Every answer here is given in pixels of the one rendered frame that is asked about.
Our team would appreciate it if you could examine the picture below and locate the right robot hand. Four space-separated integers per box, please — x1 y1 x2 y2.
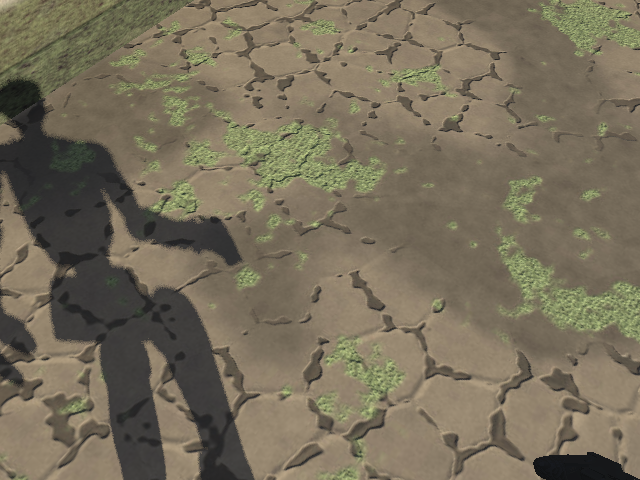
533 452 640 480

